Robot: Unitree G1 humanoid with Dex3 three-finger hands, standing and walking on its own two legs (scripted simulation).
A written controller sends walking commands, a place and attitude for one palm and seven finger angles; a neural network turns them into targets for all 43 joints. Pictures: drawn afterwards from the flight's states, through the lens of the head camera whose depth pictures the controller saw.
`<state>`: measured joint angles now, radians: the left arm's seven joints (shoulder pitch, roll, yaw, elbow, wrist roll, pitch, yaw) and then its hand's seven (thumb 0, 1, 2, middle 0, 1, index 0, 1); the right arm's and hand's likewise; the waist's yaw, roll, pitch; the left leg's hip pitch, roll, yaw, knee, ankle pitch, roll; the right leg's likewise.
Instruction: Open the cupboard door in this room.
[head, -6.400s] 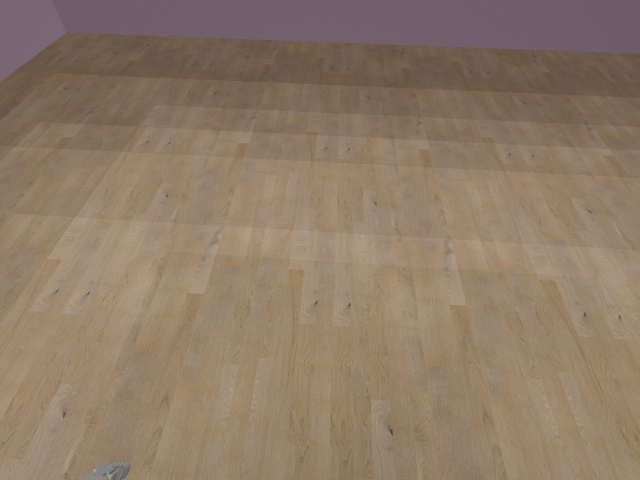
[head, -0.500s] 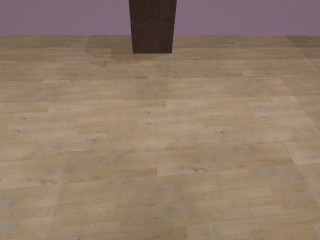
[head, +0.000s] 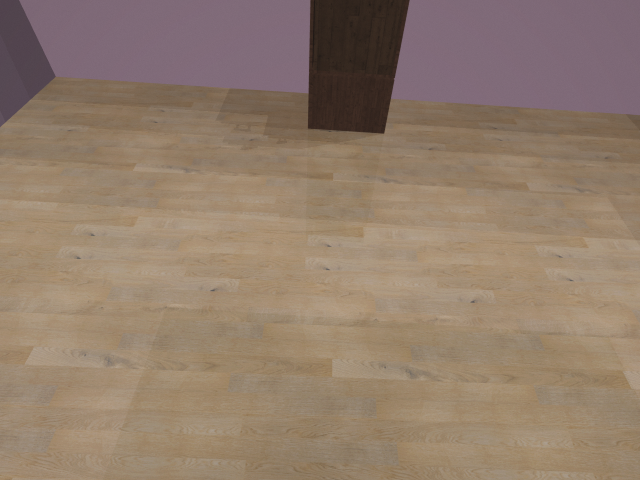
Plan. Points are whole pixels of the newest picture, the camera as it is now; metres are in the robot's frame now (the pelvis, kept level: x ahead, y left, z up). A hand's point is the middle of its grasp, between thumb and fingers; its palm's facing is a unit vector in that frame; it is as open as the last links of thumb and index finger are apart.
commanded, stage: turn or walk to find it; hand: left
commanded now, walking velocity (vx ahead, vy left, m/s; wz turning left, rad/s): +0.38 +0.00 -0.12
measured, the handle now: out of the picture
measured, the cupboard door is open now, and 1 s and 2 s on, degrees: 0 0 0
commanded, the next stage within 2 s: stand and wait in 0.22 s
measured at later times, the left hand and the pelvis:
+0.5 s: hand (235, 404) +0.26 +0.16 -0.17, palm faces -0.03 -0.98 -0.20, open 7.3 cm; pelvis +0.14 -0.01 -0.02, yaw +0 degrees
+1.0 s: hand (190, 455) +0.18 +0.21 -0.17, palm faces +0.09 -0.97 -0.23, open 7.3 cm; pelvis +0.20 +0.01 +0.00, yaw +3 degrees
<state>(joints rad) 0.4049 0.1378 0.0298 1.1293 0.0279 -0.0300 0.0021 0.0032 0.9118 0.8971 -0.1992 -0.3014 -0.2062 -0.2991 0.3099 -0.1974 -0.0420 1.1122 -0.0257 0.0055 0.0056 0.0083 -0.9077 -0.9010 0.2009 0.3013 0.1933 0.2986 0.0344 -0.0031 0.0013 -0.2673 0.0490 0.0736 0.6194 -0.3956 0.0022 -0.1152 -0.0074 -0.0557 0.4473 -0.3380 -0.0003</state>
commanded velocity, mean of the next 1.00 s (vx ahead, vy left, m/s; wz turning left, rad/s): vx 0.04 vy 0.00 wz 0.12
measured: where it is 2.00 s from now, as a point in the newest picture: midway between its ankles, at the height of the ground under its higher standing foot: outside the picture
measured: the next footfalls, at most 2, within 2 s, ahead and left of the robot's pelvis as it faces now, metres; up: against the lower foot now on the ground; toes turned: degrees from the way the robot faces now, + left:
left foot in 0.02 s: +0.03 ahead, +0.11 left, +0.00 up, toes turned +6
right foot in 0.44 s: +0.26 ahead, -0.12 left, +0.00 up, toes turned -8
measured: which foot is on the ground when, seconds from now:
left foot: up 0.00-0.00, down 0.02-0.46, up 0.48-0.68, down 0.70-1.00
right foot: down 0.00-0.04, up 0.06-0.42, down 0.44-1.00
